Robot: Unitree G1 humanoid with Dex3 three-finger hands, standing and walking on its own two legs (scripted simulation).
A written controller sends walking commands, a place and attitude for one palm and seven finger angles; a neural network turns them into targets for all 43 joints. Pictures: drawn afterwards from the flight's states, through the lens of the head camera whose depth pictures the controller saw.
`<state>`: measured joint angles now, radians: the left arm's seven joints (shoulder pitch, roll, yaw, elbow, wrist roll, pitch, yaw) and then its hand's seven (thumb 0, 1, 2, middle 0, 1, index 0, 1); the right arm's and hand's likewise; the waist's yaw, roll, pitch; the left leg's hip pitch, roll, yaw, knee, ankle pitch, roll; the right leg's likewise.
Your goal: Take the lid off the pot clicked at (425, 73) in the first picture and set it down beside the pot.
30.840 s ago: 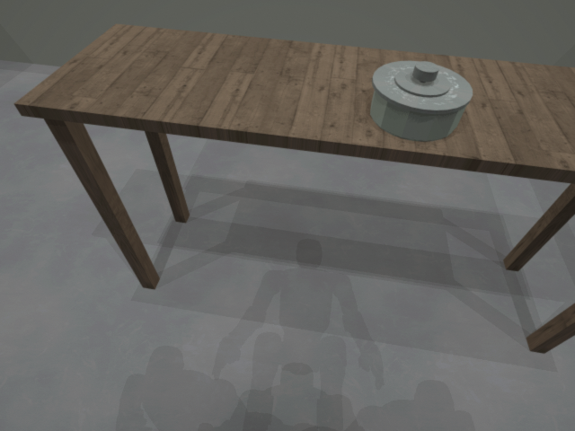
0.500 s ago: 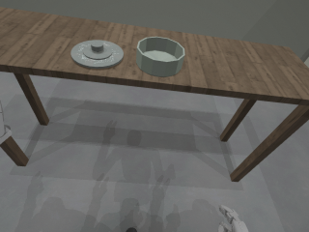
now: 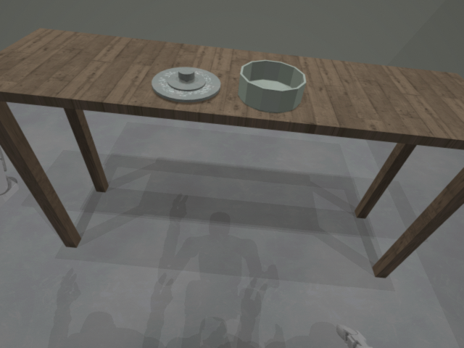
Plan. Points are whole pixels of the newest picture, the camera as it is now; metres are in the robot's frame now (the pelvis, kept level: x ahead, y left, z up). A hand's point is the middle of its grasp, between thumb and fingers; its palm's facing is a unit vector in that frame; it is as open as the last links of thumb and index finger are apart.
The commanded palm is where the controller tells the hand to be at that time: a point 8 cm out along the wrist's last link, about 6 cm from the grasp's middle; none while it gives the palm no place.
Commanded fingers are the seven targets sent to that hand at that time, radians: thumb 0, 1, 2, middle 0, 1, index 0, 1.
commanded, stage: let the arm hang, fingers relaxed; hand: left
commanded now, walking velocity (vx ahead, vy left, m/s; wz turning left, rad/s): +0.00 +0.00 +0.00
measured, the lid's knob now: (186, 73) +0.77 +0.21 +0.11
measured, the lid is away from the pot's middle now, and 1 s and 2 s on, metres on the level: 0.24 0.24 0.24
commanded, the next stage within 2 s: look to check the result in 1.16 s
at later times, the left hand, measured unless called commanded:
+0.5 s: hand out of the picture +0.08 +0.22 -0.17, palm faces +0.06 -0.98 -0.21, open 6.7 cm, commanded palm none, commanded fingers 0.00 0.90 0.90 -0.20 -0.30 -0.20 -0.30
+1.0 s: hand out of the picture +0.16 +0.19 -0.16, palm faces +0.05 -0.98 -0.19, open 7.4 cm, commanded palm none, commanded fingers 0.00 0.90 0.90 -0.20 -0.30 -0.20 -0.30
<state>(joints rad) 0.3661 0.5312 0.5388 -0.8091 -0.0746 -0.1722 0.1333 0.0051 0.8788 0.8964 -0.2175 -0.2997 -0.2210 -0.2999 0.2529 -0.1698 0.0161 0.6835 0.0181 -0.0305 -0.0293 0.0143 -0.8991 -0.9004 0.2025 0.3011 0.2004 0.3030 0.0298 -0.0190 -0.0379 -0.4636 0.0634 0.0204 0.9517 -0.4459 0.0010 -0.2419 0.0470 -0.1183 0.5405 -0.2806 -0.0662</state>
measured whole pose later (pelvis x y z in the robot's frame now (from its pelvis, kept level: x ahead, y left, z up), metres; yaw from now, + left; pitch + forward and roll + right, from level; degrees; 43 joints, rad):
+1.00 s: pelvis +0.09 +0.01 +0.01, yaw +3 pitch +0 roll +0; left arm 0.15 0.17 0.02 1.06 0.01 -0.01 0.03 0.00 0.91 0.90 -0.20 -0.30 -0.21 -0.30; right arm 0.19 -0.18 -0.06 1.02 -0.01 0.01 -0.02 0.01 -0.91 -0.90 0.20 0.30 0.20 0.30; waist -0.02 0.01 0.05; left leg -0.15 0.04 0.05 0.49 -0.34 -0.01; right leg -0.17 -0.01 0.07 0.47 -0.31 0.04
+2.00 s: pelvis +0.08 +0.01 +0.01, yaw +2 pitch +0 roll +0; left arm 0.16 0.19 0.02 1.09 0.01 0.00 0.02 0.00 0.91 0.90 -0.20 -0.30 -0.21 -0.30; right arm 0.23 -0.17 -0.05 1.06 -0.01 0.01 -0.02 0.01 -0.90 -0.90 0.20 0.30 0.20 0.30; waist -0.03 0.01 0.08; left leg -0.15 0.04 0.05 0.46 -0.30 -0.01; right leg -0.18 -0.01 0.08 0.44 -0.27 0.04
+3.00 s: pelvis +0.06 +0.00 +0.01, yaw +3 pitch -1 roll +0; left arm 0.15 0.20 0.02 1.09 0.01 0.00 0.02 0.00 0.91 0.90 -0.20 -0.30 -0.20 -0.30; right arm 0.23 -0.18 -0.05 1.07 -0.01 0.01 -0.02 0.01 -0.90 -0.90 0.20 0.30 0.20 0.30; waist -0.02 0.01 0.08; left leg -0.18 0.05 0.03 0.47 -0.27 -0.02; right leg -0.20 0.00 0.06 0.44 -0.24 0.03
